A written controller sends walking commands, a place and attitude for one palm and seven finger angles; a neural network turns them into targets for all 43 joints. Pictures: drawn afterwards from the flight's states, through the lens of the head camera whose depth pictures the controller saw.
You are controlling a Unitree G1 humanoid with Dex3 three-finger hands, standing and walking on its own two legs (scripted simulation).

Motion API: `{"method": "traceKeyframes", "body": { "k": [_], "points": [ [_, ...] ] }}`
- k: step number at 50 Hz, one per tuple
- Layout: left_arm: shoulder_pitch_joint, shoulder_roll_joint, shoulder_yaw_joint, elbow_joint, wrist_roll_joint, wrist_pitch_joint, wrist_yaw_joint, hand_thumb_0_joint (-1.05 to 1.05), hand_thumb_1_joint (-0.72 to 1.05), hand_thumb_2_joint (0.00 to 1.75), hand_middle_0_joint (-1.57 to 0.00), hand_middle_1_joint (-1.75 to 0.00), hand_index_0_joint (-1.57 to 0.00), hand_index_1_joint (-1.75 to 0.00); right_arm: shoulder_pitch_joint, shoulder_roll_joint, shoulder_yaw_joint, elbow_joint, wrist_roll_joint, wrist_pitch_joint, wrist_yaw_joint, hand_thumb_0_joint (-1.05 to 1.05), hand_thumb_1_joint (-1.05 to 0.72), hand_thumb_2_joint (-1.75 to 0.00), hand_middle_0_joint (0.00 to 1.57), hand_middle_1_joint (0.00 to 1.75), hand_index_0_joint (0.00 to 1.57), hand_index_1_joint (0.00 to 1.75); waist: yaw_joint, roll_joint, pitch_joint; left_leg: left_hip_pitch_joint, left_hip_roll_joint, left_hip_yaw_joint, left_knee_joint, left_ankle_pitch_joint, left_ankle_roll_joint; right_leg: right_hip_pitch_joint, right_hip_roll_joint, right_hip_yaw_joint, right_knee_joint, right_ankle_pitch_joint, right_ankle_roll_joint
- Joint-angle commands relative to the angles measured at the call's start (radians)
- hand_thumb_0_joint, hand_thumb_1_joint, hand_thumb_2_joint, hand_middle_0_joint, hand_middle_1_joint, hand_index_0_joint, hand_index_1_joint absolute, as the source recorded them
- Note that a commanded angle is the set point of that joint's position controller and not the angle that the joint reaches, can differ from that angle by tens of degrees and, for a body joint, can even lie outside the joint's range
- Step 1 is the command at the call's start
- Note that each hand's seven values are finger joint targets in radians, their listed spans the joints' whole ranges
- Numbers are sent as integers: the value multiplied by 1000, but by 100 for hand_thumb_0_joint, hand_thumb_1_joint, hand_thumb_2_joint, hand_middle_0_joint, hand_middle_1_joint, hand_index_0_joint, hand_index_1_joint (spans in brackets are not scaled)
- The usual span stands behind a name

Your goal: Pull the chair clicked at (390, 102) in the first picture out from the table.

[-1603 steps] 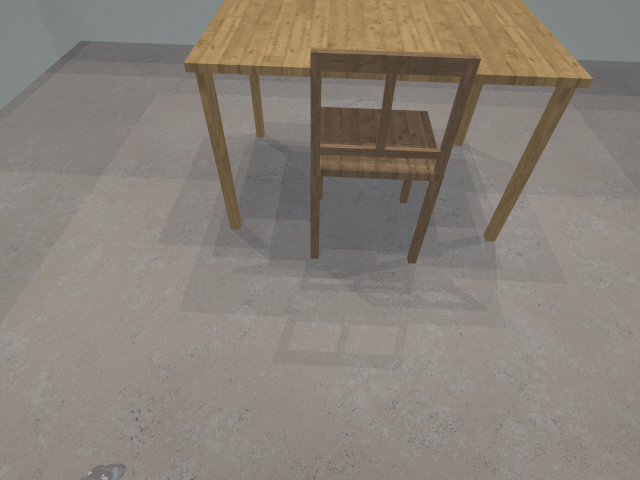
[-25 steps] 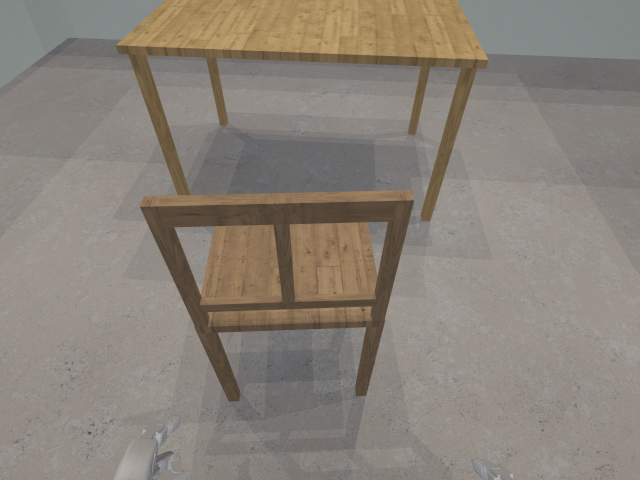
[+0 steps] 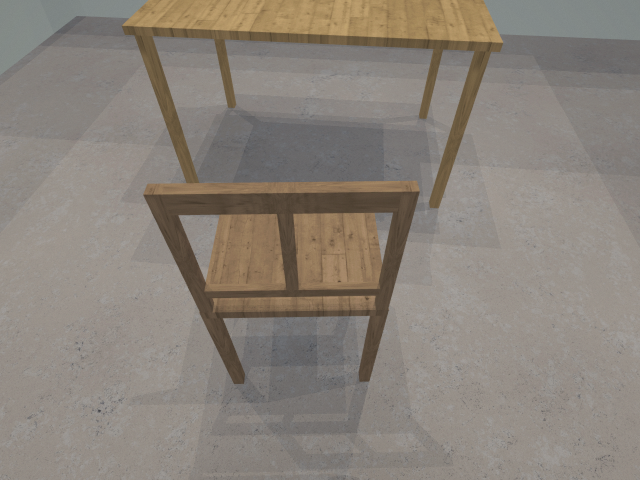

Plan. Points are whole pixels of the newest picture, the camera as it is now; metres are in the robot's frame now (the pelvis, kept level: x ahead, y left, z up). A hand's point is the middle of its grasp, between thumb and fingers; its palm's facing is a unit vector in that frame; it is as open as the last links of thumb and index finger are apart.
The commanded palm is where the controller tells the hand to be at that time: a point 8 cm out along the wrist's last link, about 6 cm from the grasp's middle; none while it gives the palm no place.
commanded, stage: let the arm hang, fingers relaxed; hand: left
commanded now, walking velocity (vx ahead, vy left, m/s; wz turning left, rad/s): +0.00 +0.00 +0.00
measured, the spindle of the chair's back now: (289, 252) +0.52 +0.10 -0.11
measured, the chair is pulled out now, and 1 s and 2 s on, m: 0.70 0.70 0.70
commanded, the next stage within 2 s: look to check the result in 0.40 s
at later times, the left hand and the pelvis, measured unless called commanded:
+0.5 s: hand out of the picture -0.01 +0.14 -0.18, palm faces +0.03 -0.99 -0.17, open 7.3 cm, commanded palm none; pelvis +0.00 -0.01 +0.00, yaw +0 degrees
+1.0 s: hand out of the picture -0.01 +0.14 -0.17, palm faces +0.04 -0.99 -0.17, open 7.3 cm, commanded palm none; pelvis +0.00 -0.02 +0.00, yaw +0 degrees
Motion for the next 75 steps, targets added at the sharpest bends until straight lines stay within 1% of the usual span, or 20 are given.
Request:
{"method": "traceKeyframes", "body": {
  "k": [1,6,12,21,22,25,28,32,33,39,44,48,50,53,56,62,66,68,72,75],
  "points": [
    [64,64,15,-27,4,-16,6,0,90,90,-20,-30,-20,-30,74,-83,-19,-25,-3,-19,-9,0,-90,-90,20,30,20,30,-6,-27,42,-54,72,-84,-107,-22,50,-31,-52,75,-97,-43,-63],
    [72,49,17,-27,7,-18,8,0,90,90,-20,-30,-20,-30,66,-73,-19,-24,-4,-20,-10,0,-90,-90,20,30,20,30,-5,0,46,-59,71,-78,-106,-34,48,-44,-50,79,-92,-40,-63],
    [67,37,20,-31,8,-21,10,0,90,90,-20,-30,-20,-30,56,-63,-19,-20,-2,-22,-13,0,-90,-90,20,30,20,30,-2,-12,57,-56,74,-73,-103,1,48,-43,-46,78,-96,-19,-65],
    [56,38,23,-39,5,-25,8,0,90,90,-20,-30,-20,-30,57,-62,-19,-24,-4,-23,-13,0,-90,-90,20,30,20,30,-4,-11,22,-35,72,-68,-82,44,40,-27,-55,83,-97,2,-68],
    [55,38,21,-38,5,-23,9,0,90,90,-20,-30,-20,-30,50,-58,-20,-19,-3,-19,-14,0,-90,-90,20,30,20,30,-2,-3,45,-41,72,-65,-84,29,42,-36,-50,82,-109,-11,-70],
    [50,40,23,-43,5,-25,8,0,90,90,-20,-30,-20,-30,55,-66,-20,-22,-4,-23,-13,0,-90,-90,20,30,20,30,-3,-6,17,-33,74,-68,-80,63,39,-20,-55,82,-94,17,-68],
    [44,42,23,-46,4,-23,8,0,90,90,-20,-30,-20,-30,48,-64,-18,-20,-3,-22,-14,0,-90,-90,20,30,20,30,-2,-16,41,-42,76,-70,-84,61,40,-24,-53,81,-99,16,-69],
    [46,40,23,-47,4,-26,9,0,90,90,-20,-30,-20,-30,45,-64,-19,-17,-2,-22,-15,0,-90,-90,20,30,20,30,0,-34,18,-16,78,-64,-79,86,40,-12,-53,78,-101,41,-69],
    [43,42,23,-48,4,-25,9,0,90,90,-20,-30,-20,-30,43,-65,-20,-17,-3,-23,-14,0,-90,-90,20,30,20,30,-2,-12,23,-20,76,-65,-77,97,38,-14,-57,78,-96,49,-69],
    [42,44,24,-46,3,-25,9,0,90,90,-20,-30,-20,-30,39,-65,-19,-14,-3,-21,-15,0,-90,-90,20,30,20,30,-1,-1,28,-20,78,-67,-83,81,37,-15,-56,81,-103,31,-68],
    [37,44,22,-44,3,-26,9,0,90,90,-20,-30,-20,-30,36,-69,-18,-14,-2,-21,-15,0,-90,-90,20,30,20,30,-4,-23,36,-16,79,-68,-85,81,37,-17,-56,82,-108,31,-68],
    [43,46,23,-43,4,-27,9,0,90,90,-20,-30,-20,-30,35,-69,-19,-11,-2,-22,-16,0,-90,-90,20,30,20,30,-2,5,24,-11,80,-67,-87,88,38,-7,-56,83,-108,43,-68],
    [39,44,24,-44,3,-28,9,0,90,90,-20,-30,-20,-30,39,-70,-18,-11,-1,-23,-16,0,-90,-90,20,30,20,30,-4,-20,17,-9,81,-67,-88,94,37,-1,-57,78,-105,44,-68],
    [41,43,24,-42,4,-26,9,0,90,90,-20,-30,-20,-30,36,-72,-17,-12,-1,-23,-17,0,-90,-90,20,30,20,30,-2,7,39,-18,82,-70,-93,84,39,-11,-54,81,-109,37,-67],
    [43,43,25,-41,3,-28,9,0,90,90,-20,-30,-20,-30,41,-71,-18,-10,-1,-24,-16,0,-90,-90,20,30,20,30,-3,-22,18,-10,80,-71,-92,83,38,-2,-57,79,-108,34,-66],
    [46,42,24,-39,3,-26,9,0,90,90,-20,-30,-20,-30,38,-66,-18,-5,0,-21,-17,0,-90,-90,20,30,20,30,-1,5,43,-19,81,-70,-102,50,41,-14,-50,80,-119,12,-67],
    [48,42,25,-38,3,-27,9,0,90,90,-20,-30,-20,-30,41,-69,-18,-10,-2,-23,-15,0,-90,-90,20,30,20,30,-1,-6,32,-24,79,-73,-103,36,39,-13,-54,78,-110,3,-66],
    [49,40,24,-37,5,-26,9,0,90,90,-20,-30,-20,-30,40,-66,-20,-11,-2,-20,-15,0,-90,-90,20,30,20,30,-1,-24,55,-34,78,-72,-101,19,41,-27,-54,80,-118,-11,-67],
    [51,38,25,-39,4,-27,9,0,90,90,-20,-30,-20,-30,46,-64,-19,-7,-1,-22,-17,0,-90,-90,20,30,20,30,-1,4,31,-21,82,-71,-105,36,44,-14,-50,79,-113,9,-68],
    [52,37,25,-40,3,-29,10,0,90,90,-20,-30,-20,-30,45,-69,-18,-9,-1,-27,-16,0,-90,-90,20,30,20,30,0,-13,13,-13,83,-71,-97,70,41,-4,-55,79,-101,33,-67]
  ]
}}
